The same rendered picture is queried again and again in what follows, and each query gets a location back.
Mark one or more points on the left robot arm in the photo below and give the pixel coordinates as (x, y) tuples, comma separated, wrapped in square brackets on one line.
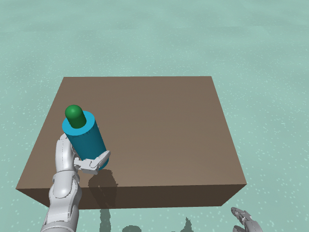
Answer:
[(64, 195)]

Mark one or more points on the left robot hand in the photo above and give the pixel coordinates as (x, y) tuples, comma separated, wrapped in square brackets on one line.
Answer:
[(66, 158)]

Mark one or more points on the bottle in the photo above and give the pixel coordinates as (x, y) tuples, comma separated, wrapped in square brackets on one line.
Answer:
[(82, 131)]

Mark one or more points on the right robot hand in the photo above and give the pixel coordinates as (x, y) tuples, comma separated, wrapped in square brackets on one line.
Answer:
[(245, 219)]

